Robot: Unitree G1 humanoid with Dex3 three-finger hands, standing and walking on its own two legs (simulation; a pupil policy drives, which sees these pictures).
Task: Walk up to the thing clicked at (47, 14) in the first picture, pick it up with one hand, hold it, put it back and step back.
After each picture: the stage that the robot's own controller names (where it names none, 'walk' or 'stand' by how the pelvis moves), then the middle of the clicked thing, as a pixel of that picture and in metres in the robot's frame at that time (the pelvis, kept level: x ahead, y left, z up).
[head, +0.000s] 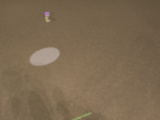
stand; (47, 16) +1.86 +0.39 -0.72
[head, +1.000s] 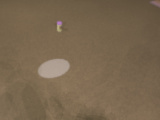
walk; (59, 26) +1.74 +0.16 -0.71
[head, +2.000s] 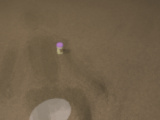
walk; (59, 48) +1.18 +0.15 -0.71
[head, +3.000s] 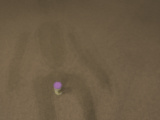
walk; (58, 88) +0.73 +0.15 -0.71
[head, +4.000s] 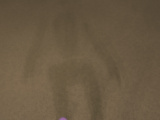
walk; out of the picture +0.41 +0.16 -0.70
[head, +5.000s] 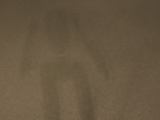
stand; out of the picture +0.28 +0.12 -0.72
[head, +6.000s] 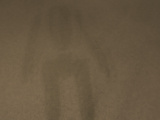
stand; out of the picture +0.29 +0.13 -0.72
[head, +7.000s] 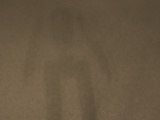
stand; out of the picture +0.26 +0.13 -0.73
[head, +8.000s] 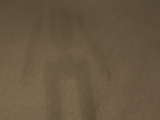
stand; out of the picture +0.26 +0.13 -0.73
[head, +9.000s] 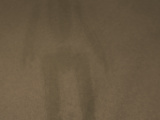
go down; out of the picture +0.28 +0.13 -0.72
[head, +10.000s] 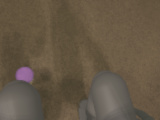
go down; (25, 77) +0.37 +0.15 -0.29
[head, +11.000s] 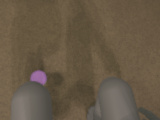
close in; (39, 80) +0.36 +0.14 -0.31
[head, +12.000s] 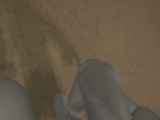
close in; out of the picture +0.36 +0.18 -0.23
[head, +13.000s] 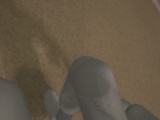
close; out of the picture +0.39 +0.20 -0.22
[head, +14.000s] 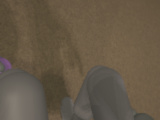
lift; out of the picture +0.32 +0.21 -0.18
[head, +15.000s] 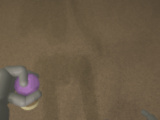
lift; (28, 92) +0.31 +0.17 -0.01
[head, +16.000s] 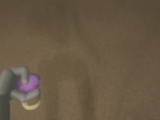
hold; (30, 92) +0.32 +0.17 -0.01
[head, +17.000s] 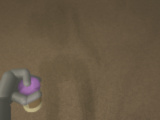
hold; (31, 95) +0.31 +0.17 -0.01
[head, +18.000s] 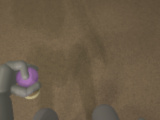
crouch; (29, 84) +0.35 +0.17 -0.08
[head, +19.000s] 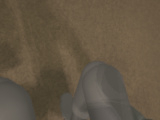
lower; out of the picture +0.39 +0.22 -0.22
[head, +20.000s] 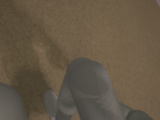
lower; out of the picture +0.40 +0.24 -0.23
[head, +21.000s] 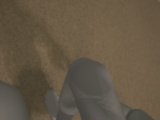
lower; out of the picture +0.40 +0.24 -0.23
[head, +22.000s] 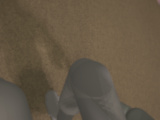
lower; out of the picture +0.40 +0.24 -0.23
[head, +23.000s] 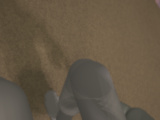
lower; out of the picture +0.39 +0.24 -0.23
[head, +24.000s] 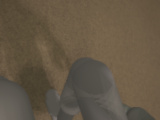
withdraw; out of the picture +0.38 +0.22 -0.23
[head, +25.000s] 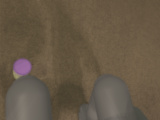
walk; (21, 70) +0.39 +0.19 -0.28
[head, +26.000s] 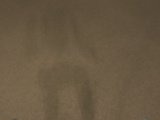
stand; out of the picture +0.31 +0.15 -0.65
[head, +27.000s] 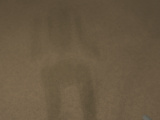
stand; out of the picture +0.32 +0.16 -0.66
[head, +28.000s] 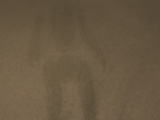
stand; out of the picture +0.32 +0.15 -0.68
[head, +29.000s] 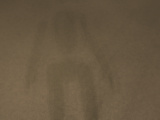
walk; out of the picture +0.34 +0.15 -0.72
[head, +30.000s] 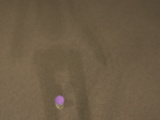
walk; (59, 102) +0.47 +0.10 -0.70
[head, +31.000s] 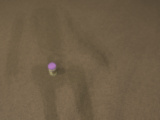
walk; (52, 69) +0.78 +0.22 -0.69
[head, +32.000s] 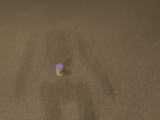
stand; (59, 69) +0.94 +0.16 -0.71
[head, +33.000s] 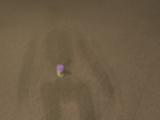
stand; (60, 70) +0.95 +0.17 -0.73
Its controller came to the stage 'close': yes
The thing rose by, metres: 0.70
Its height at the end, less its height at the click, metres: +0.00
